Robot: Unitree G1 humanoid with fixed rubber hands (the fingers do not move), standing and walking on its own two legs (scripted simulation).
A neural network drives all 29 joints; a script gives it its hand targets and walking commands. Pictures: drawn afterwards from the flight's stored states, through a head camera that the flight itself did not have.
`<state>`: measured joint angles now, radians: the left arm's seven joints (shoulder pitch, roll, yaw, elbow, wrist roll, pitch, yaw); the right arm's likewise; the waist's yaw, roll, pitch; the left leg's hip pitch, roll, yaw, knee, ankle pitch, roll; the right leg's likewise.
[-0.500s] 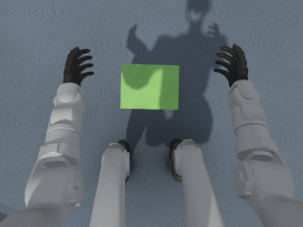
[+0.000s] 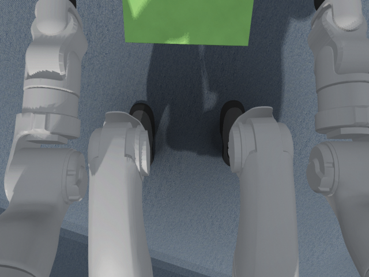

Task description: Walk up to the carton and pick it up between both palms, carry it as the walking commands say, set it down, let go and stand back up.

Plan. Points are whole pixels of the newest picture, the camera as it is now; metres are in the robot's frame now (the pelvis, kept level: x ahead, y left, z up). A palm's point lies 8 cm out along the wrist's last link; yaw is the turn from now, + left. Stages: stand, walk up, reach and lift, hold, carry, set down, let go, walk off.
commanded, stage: reach and lift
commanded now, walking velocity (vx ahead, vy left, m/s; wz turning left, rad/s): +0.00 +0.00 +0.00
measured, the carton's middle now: out of the picture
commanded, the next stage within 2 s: none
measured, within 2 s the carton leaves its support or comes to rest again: neither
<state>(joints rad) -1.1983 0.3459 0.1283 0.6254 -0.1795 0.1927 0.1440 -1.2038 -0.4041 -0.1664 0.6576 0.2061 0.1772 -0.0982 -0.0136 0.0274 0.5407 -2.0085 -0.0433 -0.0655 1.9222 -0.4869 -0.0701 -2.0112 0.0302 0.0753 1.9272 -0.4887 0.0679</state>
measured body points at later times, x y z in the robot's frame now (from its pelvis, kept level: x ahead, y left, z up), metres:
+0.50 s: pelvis +0.01 +0.00 -0.08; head +0.39 -0.01 +0.15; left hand +0.53 +0.20 -0.30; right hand +0.51 -0.23 -0.30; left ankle +0.14 +0.14 -0.41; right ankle +0.14 -0.14 -0.41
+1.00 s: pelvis +0.03 +0.00 -0.09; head +0.39 -0.01 +0.18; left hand +0.53 +0.18 -0.29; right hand +0.52 -0.21 -0.30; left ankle +0.14 +0.14 -0.41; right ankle +0.14 -0.14 -0.41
